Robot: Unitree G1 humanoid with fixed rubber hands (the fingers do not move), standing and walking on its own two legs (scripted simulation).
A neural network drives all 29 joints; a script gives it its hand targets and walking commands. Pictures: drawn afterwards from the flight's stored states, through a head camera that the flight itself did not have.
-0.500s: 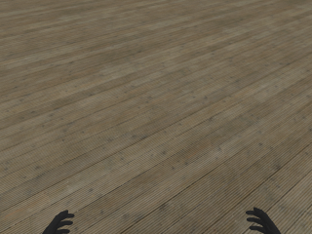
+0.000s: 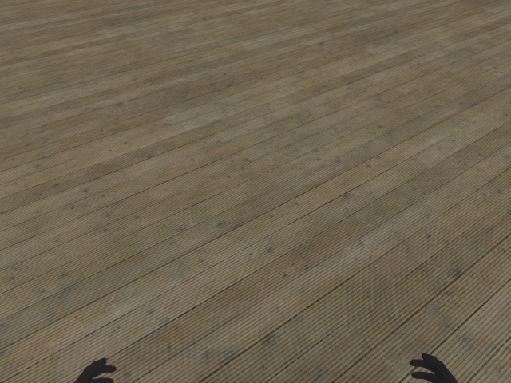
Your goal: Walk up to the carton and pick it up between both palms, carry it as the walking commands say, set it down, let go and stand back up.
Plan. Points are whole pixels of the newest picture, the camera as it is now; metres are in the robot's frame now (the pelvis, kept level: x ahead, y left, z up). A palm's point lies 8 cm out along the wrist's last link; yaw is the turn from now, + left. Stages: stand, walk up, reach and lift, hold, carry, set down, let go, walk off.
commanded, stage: stand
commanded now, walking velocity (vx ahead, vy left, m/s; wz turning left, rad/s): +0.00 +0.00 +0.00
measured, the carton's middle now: out of the picture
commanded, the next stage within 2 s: walk up in 1.64 s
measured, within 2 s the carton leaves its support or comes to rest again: neither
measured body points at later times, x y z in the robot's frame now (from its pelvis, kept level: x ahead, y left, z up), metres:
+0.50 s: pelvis -0.01 +0.00 +0.00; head -0.01 -0.01 +0.45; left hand +0.11 +0.30 -0.10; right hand +0.12 -0.29 -0.11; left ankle +0.00 +0.12 -0.72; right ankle +0.00 -0.12 -0.72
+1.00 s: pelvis -0.02 +0.00 +0.00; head -0.03 -0.01 +0.45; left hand +0.08 +0.30 -0.10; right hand +0.08 -0.30 -0.11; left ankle +0.00 +0.12 -0.72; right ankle +0.00 -0.12 -0.72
